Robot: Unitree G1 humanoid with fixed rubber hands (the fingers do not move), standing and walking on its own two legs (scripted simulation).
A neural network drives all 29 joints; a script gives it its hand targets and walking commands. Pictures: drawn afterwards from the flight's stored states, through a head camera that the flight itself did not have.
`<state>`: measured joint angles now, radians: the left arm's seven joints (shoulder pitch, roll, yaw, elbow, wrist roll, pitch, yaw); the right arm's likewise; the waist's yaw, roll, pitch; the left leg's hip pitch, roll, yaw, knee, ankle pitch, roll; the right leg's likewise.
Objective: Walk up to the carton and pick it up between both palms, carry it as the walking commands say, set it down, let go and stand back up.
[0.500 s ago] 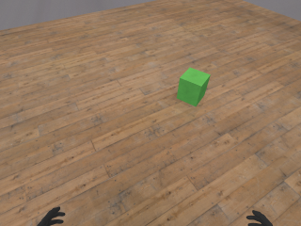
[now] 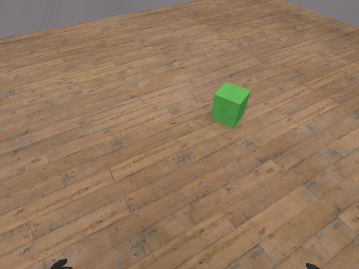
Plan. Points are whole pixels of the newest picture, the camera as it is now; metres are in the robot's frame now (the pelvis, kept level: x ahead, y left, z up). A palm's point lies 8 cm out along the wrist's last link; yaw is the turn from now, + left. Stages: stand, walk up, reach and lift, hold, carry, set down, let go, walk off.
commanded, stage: walk up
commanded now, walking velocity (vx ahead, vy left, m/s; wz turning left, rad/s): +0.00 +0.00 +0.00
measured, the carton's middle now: (229, 105) +1.41 -0.37 -0.66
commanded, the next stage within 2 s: none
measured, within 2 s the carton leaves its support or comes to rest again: neither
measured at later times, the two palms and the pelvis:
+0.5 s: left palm (75, 244) +0.20 +0.26 -0.07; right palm out of the picture +0.17 -0.43 -0.09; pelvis +0.10 -0.08 -0.01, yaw -7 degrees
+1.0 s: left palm (127, 143) +0.51 +0.20 -0.08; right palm out of the picture +0.27 -0.45 -0.08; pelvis +0.31 -0.09 -0.01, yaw -12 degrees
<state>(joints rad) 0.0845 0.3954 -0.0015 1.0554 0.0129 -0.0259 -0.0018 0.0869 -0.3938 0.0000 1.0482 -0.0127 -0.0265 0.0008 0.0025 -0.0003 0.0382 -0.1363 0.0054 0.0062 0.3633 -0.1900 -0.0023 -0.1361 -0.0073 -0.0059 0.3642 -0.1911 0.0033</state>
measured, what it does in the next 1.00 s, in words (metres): walks ahead: right foot, then left foot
